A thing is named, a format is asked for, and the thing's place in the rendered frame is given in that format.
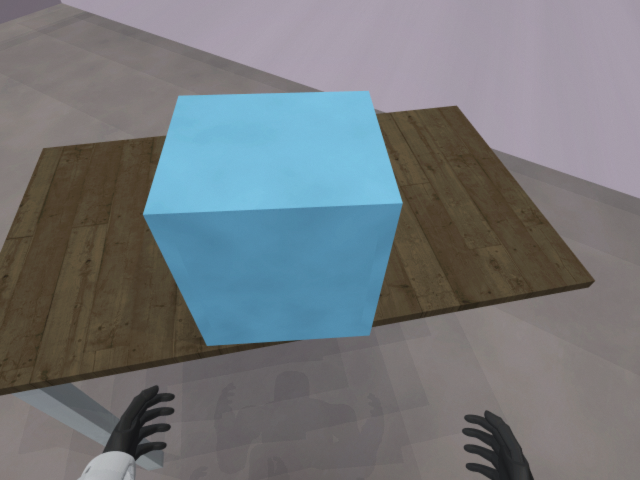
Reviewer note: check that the robot left hand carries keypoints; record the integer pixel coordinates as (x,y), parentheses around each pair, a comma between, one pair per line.
(129,432)

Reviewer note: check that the robot right hand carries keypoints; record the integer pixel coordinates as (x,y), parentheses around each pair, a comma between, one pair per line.
(507,457)

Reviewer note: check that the carton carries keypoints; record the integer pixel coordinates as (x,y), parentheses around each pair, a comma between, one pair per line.
(276,214)

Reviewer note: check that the robot left forearm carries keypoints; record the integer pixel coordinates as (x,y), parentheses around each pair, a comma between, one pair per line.
(113,465)

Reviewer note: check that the table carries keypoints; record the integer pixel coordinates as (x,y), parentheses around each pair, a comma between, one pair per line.
(85,291)

